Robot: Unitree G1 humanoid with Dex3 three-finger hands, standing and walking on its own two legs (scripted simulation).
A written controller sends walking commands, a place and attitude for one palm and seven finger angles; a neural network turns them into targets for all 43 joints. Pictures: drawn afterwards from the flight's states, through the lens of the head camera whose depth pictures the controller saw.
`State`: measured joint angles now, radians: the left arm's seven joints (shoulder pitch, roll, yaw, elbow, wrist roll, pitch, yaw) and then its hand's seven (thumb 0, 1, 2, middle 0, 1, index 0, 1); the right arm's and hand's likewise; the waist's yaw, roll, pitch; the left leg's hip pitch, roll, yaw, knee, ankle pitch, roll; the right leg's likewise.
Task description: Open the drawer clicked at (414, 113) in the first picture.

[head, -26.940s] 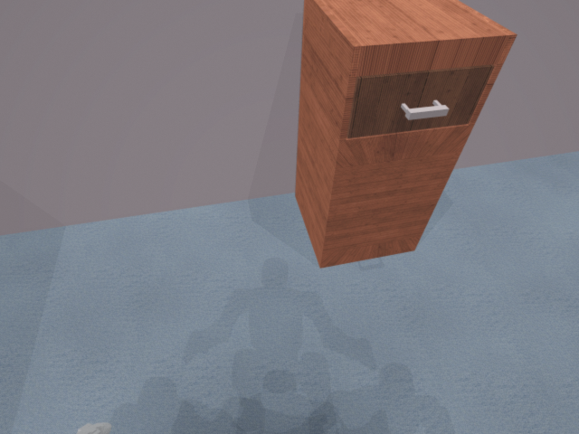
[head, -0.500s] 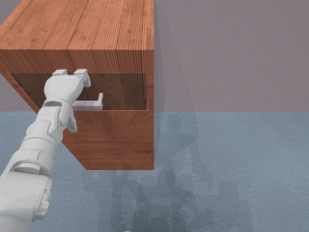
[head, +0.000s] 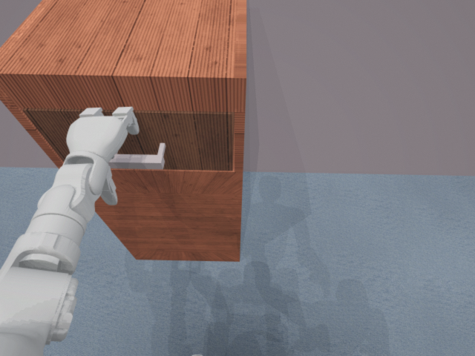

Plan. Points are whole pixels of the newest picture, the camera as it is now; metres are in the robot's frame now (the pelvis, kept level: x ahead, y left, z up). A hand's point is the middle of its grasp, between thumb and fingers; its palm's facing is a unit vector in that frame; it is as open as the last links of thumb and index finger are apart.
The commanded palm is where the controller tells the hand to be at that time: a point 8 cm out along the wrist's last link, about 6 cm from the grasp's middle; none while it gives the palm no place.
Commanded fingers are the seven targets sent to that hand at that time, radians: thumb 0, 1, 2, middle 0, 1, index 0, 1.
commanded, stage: re-aim the fingers above the handle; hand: left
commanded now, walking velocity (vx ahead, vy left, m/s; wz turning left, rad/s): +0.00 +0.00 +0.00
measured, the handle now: (137, 154) +0.50 +0.21 +0.00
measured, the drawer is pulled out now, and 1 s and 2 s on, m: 0.00 0.00 0.00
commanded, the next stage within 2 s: lower the fingers behind the handle in 0.42 s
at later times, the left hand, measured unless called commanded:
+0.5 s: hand (117, 155) +0.45 +0.22 +0.06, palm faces -0.02 -0.03 -1.00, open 13.8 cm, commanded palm +0.43 +0.22 +0.12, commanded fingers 0.00 -0.50 0.30 -0.30 -1.20 -0.30 -1.20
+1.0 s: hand (118, 168) +0.45 +0.23 +0.02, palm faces -0.05 -0.04 -1.00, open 13.8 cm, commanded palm +0.43 +0.23 +0.08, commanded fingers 0.00 -0.50 0.30 -0.30 -1.20 -0.30 -1.20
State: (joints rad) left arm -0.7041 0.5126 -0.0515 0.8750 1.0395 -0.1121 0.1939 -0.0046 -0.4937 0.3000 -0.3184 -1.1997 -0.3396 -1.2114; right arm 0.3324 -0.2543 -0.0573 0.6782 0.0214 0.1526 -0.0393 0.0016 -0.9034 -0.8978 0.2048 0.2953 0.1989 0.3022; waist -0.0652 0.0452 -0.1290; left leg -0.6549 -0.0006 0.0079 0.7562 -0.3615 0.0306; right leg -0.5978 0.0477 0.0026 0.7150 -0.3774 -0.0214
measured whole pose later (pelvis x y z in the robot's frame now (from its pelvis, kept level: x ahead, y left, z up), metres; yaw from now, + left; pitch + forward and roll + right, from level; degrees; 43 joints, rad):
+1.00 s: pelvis +0.00 -0.01 -0.01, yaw +0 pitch +17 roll -1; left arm -0.66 0.50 -0.02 0.90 1.07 -0.12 0.27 0.00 -0.49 0.30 -0.32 -1.20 -0.32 -1.20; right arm 0.33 -0.26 -0.07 0.69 0.01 0.15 -0.04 0.00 -0.90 -0.90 0.20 0.30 0.20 0.30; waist -0.07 0.04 -0.14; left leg -0.71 0.01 0.01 0.80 -0.38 0.02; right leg -0.66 0.06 0.00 0.76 -0.39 -0.03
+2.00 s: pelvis -0.03 +0.00 -0.03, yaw -1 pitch +20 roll -2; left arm -0.82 0.51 -0.07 1.04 1.09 -0.06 0.32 0.00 -0.49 0.30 -0.28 -1.36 -0.32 -1.20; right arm 0.36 -0.25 -0.03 0.67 0.02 0.14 -0.04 0.00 -0.90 -0.90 0.21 0.30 0.20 0.30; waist -0.11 0.04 -0.16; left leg -0.90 0.01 0.00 0.93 -0.38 0.03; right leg -0.84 0.06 -0.01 0.90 -0.40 -0.02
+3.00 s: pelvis +0.00 +0.00 +0.00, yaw +0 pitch +14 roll -1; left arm -0.70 0.46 -0.09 0.85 1.03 -0.04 0.20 0.00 -0.49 0.30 -0.32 -1.20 -0.38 -1.21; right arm 0.31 -0.24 -0.05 0.67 0.02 0.14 -0.03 0.00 -0.90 -0.90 0.21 0.30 0.20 0.30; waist -0.06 0.06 -0.13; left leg -0.63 -0.01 0.01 0.75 -0.36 0.04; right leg -0.57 0.04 0.01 0.71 -0.38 -0.02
